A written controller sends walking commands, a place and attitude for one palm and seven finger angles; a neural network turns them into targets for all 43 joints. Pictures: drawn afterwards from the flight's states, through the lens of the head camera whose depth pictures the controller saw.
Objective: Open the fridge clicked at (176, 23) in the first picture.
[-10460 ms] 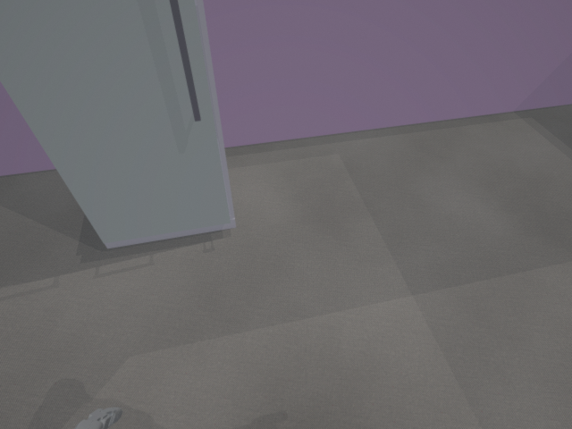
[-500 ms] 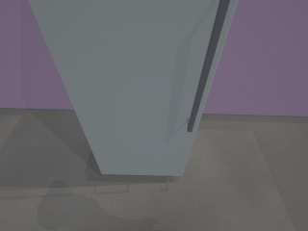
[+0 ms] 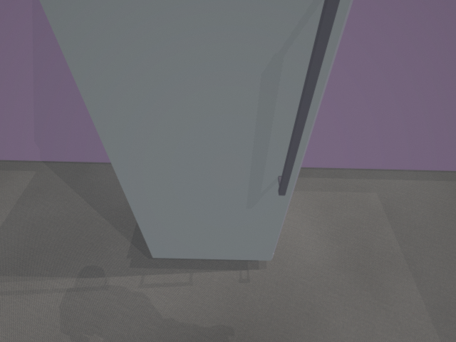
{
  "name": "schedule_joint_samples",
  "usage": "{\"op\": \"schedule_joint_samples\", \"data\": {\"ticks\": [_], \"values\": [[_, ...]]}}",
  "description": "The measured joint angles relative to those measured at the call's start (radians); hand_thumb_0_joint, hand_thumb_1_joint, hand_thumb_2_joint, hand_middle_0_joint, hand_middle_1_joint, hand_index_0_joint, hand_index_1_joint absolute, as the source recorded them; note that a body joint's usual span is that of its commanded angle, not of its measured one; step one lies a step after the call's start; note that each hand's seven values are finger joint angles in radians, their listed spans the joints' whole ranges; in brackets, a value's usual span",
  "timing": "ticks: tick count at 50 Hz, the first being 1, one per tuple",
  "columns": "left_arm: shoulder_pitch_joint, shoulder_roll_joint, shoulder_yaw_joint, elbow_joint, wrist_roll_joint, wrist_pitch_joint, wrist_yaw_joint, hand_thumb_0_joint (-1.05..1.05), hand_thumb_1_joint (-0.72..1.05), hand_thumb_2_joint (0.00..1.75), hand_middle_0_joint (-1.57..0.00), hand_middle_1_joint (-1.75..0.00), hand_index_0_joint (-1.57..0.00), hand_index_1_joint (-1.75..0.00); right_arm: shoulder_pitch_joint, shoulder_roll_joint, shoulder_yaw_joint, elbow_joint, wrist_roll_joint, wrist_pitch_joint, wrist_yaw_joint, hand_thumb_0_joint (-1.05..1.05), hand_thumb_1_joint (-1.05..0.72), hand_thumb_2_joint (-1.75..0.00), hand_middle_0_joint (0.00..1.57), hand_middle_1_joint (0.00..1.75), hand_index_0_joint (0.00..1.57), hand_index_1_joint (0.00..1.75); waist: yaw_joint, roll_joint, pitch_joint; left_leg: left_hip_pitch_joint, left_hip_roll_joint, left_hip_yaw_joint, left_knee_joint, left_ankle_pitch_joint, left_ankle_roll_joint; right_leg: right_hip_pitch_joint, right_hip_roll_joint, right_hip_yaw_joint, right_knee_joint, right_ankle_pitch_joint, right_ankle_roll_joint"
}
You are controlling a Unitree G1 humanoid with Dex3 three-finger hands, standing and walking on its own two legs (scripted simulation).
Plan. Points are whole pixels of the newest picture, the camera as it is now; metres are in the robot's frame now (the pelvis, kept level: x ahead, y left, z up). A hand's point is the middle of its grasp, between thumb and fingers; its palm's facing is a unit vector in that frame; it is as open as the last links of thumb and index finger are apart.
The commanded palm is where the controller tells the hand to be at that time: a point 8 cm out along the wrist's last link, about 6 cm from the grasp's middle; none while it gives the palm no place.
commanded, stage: look again from close up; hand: right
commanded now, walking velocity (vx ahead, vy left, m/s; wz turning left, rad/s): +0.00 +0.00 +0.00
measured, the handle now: (298, 118) +0.54 -0.12 +0.11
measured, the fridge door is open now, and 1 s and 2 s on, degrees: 0 0 0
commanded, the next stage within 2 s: shuffle to correct the standing spot in 0.04 s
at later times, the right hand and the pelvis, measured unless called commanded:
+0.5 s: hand out of the picture +0.03 -0.17 -0.19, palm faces -0.01 +0.98 -0.18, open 7.4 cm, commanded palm none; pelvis +0.05 +0.00 -0.01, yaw +1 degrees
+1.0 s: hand out of the picture +0.06 -0.20 -0.19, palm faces -0.01 +0.97 -0.24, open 7.4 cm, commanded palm none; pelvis +0.02 -0.01 -0.02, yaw +1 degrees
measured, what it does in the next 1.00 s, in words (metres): stands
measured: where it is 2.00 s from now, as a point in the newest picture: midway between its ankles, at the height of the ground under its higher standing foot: outside the picture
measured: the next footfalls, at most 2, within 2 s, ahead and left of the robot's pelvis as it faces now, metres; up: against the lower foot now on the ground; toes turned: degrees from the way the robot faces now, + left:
none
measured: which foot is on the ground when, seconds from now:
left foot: down 0.00-1.00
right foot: down 0.00-1.00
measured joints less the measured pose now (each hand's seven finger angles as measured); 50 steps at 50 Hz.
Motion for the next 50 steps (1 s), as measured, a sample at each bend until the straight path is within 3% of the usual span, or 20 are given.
{"op": "schedule_joint_samples", "data": {"ticks": [12,22,28,34,40,50], "values": [[-0.001,-0.013,-0.004,0.003,0.004,0.003,0.005,0.00,0.91,0.90,-0.20,-0.30,-0.20,-0.30,0.005,0.008,0.002,0.007,0.002,0.004,-0.010,0.01,-0.91,-0.90,0.20,0.30,0.20,0.30,0.000,0.002,-0.012,-0.002,0.003,-0.004,0.005,-0.009,-0.006,0.001,0.003,-0.004,0.002,-0.009,-0.002],[0.107,-0.121,-0.007,0.025,0.007,0.005,0.007,0.00,0.91,0.90,-0.20,-0.30,-0.20,-0.30,0.117,0.096,0.002,0.030,-0.006,0.012,-0.002,0.01,-0.91,-0.90,0.20,0.30,0.20,0.30,0.001,0.011,-0.044,-0.026,0.001,-0.020,0.135,-0.122,-0.003,0.003,-0.007,-0.017,0.093,-0.108,0.002],[0.168,-0.168,-0.002,0.046,0.004,0.001,0.025,0.00,0.91,0.90,-0.20,-0.30,-0.20,-0.30,0.170,0.157,-0.010,0.041,-0.002,-0.004,-0.011,0.01,-0.91,-0.90,0.20,0.30,0.20,0.30,0.004,-0.007,-0.024,-0.018,-0.019,-0.001,0.189,-0.187,0.007,-0.014,-0.034,0.003,0.187,-0.188,0.015],[0.152,-0.193,0.009,0.041,-0.008,0.001,0.048,0.00,0.91,0.90,-0.20,-0.30,-0.20,-0.30,0.171,0.193,-0.010,0.037,0.004,0.002,-0.034,0.01,-0.91,-0.90,0.20,0.30,0.20,0.30,-0.002,0.007,0.007,-0.009,-0.014,-0.001,0.170,-0.178,0.000,0.005,-0.030,-0.005,0.155,-0.167,0.014],[0.112,-0.181,0.034,-0.015,-0.005,0.004,0.061,0.01,0.92,0.90,-0.20,-0.30,-0.20,-0.30,0.126,0.189,-0.024,-0.017,0.000,0.017,-0.043,0.01,-0.91,-0.90,0.20,0.30,0.20,0.30,-0.003,0.006,0.031,-0.045,-0.001,-0.005,0.187,-0.125,0.001,-0.017,-0.020,-0.019,0.148,-0.126,0.003],[0.074,-0.123,0.044,-0.118,0.001,0.002,0.032,0.01,0.92,0.90,-0.20,-0.30,-0.20,-0.30,0.068,0.115,-0.022,-0.056,-0.001,0.003,-0.046,0.01,-0.92,-0.90,0.20,0.30,0.20,0.30,0.014,-0.004,0.008,-0.105,0.007,-0.023,0.231,-0.146,-0.010,-0.092,-0.014,-0.030,0.233,-0.161,-0.012]]}}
